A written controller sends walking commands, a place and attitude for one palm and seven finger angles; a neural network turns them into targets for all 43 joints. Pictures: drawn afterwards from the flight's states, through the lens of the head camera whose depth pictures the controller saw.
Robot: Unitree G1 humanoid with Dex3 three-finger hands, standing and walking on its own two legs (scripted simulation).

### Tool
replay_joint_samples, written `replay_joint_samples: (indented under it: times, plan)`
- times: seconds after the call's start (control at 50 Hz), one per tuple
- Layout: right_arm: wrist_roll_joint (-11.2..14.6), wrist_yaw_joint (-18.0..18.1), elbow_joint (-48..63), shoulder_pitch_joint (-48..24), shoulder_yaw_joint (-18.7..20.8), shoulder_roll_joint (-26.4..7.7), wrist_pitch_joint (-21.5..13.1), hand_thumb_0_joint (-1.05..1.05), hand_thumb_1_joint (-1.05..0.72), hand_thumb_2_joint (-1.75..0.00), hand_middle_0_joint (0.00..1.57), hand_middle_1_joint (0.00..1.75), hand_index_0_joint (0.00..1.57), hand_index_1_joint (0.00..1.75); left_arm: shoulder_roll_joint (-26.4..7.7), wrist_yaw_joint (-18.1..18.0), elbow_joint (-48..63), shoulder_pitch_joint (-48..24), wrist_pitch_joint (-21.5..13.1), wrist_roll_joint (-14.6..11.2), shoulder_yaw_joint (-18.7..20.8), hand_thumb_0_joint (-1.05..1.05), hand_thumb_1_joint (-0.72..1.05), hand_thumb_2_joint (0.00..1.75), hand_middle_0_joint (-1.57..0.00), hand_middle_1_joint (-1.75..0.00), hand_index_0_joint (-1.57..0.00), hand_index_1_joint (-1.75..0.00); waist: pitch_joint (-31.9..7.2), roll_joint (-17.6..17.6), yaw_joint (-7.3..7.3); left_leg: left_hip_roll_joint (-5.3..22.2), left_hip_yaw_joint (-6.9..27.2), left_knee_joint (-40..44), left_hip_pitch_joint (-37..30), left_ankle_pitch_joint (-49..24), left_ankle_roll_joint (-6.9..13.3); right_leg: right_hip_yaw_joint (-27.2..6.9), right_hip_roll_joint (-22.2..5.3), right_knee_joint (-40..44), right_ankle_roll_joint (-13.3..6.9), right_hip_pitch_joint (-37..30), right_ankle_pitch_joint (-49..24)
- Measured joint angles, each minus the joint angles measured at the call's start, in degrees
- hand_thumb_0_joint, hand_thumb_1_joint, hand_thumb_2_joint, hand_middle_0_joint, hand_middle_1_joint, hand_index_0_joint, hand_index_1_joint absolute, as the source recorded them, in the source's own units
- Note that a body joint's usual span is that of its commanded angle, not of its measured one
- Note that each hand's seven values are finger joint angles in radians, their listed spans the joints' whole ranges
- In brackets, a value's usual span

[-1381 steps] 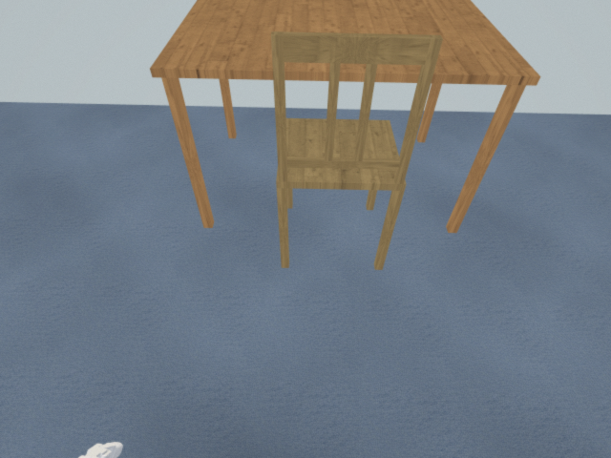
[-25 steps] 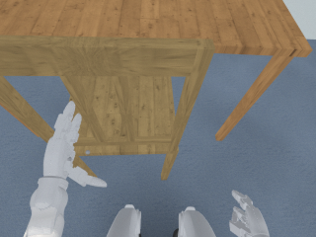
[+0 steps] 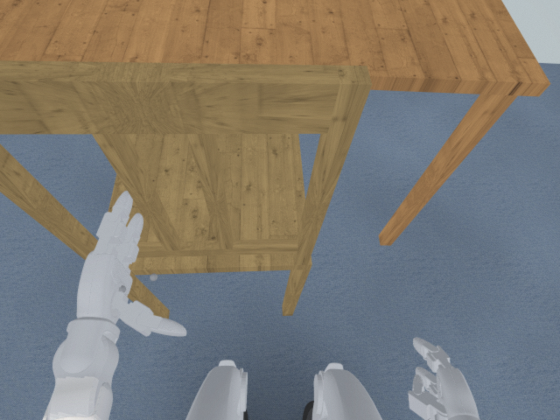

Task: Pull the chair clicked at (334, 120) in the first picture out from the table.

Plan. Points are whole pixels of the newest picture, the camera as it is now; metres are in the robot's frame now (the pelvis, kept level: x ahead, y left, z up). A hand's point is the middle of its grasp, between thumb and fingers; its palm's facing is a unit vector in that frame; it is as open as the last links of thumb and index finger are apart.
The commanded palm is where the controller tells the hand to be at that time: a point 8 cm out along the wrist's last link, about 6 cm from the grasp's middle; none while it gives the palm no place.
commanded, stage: aim the fingers beside a spindle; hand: left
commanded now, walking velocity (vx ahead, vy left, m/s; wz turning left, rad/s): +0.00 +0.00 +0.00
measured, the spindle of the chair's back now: (148, 202) +0.40 +0.20 +0.04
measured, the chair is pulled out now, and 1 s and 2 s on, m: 0.04 0.04 0.05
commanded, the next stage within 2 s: none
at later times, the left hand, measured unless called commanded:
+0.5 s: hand (148, 268) +0.30 +0.18 +0.03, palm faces +0.03 -1.00 -0.05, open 16.9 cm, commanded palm +0.28 +0.23 +0.02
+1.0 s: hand (164, 277) +0.30 +0.17 +0.01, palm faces +0.01 -1.00 +0.00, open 17.0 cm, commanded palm +0.29 +0.23 +0.03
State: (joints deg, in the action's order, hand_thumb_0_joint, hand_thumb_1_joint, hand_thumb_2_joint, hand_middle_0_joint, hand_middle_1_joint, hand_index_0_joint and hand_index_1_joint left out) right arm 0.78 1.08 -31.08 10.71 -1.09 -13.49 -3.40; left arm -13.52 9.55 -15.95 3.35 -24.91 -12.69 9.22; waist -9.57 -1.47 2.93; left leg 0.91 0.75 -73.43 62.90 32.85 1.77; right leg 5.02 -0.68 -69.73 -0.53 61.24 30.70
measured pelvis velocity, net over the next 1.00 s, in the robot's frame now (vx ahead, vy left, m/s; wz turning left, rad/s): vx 0.00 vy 0.00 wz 0.00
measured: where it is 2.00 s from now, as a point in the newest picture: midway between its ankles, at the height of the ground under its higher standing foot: outside the picture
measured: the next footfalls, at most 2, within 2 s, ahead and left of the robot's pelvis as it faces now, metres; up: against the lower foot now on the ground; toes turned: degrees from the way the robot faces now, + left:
none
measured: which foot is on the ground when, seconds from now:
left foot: down 0.00-1.00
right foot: down 0.00-1.00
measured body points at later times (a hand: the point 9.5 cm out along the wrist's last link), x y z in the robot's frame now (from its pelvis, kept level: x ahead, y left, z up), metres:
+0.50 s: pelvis +0.00 +0.00 +0.00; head +0.10 +0.01 +0.44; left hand +0.30 +0.23 +0.04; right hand +0.17 -0.24 -0.10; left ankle +0.02 +0.10 -0.63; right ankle +0.02 -0.12 -0.63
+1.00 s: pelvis +0.00 +0.00 +0.00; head +0.11 +0.01 +0.43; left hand +0.30 +0.22 +0.01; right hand +0.16 -0.25 -0.10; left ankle +0.01 +0.10 -0.63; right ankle +0.02 -0.12 -0.63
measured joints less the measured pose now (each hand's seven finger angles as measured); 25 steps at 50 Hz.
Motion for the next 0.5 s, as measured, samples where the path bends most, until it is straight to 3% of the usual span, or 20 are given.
replay_joint_samples:
  times: [0.12, 0.28, 0.4, 0.46, 0.5]
  plan:
    - [-0.23, 0.2, -1.59, -0.11, 0.08, -0.26, -0.95, 0.02, -0.91, -0.89, 0.2, 0.3, 0.2, 0.3, -0.32, 0.04, 3.67, -0.09, -3.51, -0.08, -0.7, -0.01, -0.5, 0.3, -0.06, -0.08, -0.06, -0.08, -0.47, -0.42, -0.48, -0.22, 0.5, 0.67, -0.67, -0.37, -0.13, 0.49, -0.17, 0.82, -0.03, -0.97, -0.21]
    - [0.29, -0.02, -0.12, -0.61, -0.12, -0.36, -0.15, 0.02, -0.91, -0.89, 0.2, 0.3, 0.2, 0.3, 0.0, 1.7, -4.03, -2.57, 1.32, -0.34, 0.43, -0.01, -0.5, 0.3, -0.06, -0.08, -0.06, -0.08, -0.48, -0.06, 0.23, -0.04, 0.13, -0.49, 0.8, -0.11, -0.12, 0.11, -0.05, -0.63, -0.15, 0.83, 0.02]
    - [-0.21, 0.21, -0.51, 0.23, 0.42, 0.11, -1.28, 0.02, -0.91, -0.89, 0.2, 0.3, 0.2, 0.3, 0.08, -0.89, 7.35, 2.95, -2.69, 0.05, -1.24, -0.01, -0.5, 0.3, -0.06, -0.08, -0.06, -0.08, -0.03, -0.18, -0.21, -0.06, 0.09, 0.71, -0.78, -0.4, -0.16, 0.05, -0.01, 0.66, -0.07, -0.8, -0.33]
    - [-0.28, -0.16, -1.19, 0.45, -0.01, -0.17, -0.99, 0.02, -0.91, -0.89, 0.2, 0.3, 0.2, 0.3, -0.17, -1.22, 5.02, 1.02, -3.58, 0.43, -1.03, -0.01, -0.5, 0.3, -0.06, -0.08, -0.06, -0.08, -1.07, -0.67, -0.62, -0.38, 0.31, 1.02, -0.9, -0.61, -0.1, 0.27, -0.3, 0.93, 0.03, -1.08, -0.35]
    - [-0.01, -0.39, -1.26, 0.31, -0.42, -0.43, -0.53, 0.01, -0.91, -0.89, 0.2, 0.3, 0.2, 0.3, -0.1, -0.61, 0.3, -1.59, -2.36, 0.37, -0.69, -0.01, -0.5, 0.3, -0.06, -0.08, -0.06, -0.08, -1.49, -0.76, -0.7, -0.52, 0.39, 0.55, -0.32, -0.55, -0.08, 0.35, -0.46, 0.38, 0.02, -0.52, -0.17]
